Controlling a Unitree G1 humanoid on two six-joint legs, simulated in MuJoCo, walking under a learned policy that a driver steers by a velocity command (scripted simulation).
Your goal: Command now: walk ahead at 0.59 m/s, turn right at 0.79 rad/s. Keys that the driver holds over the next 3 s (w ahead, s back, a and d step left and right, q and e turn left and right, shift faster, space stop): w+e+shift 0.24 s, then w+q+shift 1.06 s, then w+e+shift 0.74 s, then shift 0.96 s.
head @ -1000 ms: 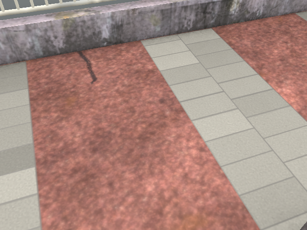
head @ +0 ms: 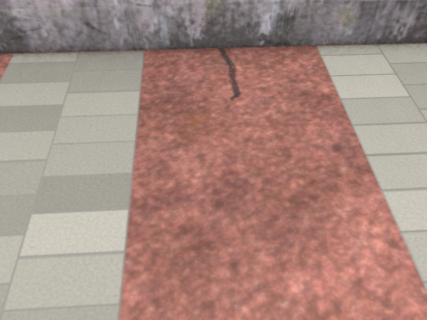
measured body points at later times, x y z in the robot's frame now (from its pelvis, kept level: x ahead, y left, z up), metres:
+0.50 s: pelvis +0.22 -0.12 -0.10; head +0.24 -0.13 +0.35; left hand +0.21 +0.14 -0.24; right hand +0.30 -0.40 -0.22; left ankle +0.38 -0.07 -0.78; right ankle +0.05 -0.15 -0.71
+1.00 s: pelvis +0.62 -0.23 -0.20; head +0.64 -0.23 +0.25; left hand +0.88 +0.00 -0.24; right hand +0.60 -0.49 -0.34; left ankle +0.42 -0.13 -0.86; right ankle +0.75 -0.36 -0.92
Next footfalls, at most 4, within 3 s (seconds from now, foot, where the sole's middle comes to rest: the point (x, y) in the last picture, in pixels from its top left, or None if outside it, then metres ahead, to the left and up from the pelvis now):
0.20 right None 0.08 -0.16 -0.75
0.60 left None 0.44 -0.13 -0.95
0.96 right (298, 270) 0.79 -0.36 -0.95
1.42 left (203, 211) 1.09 0.00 -0.95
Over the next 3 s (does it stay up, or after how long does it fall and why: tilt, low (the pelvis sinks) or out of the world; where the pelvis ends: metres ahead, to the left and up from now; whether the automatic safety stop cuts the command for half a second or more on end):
stays up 1.83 0.17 -0.18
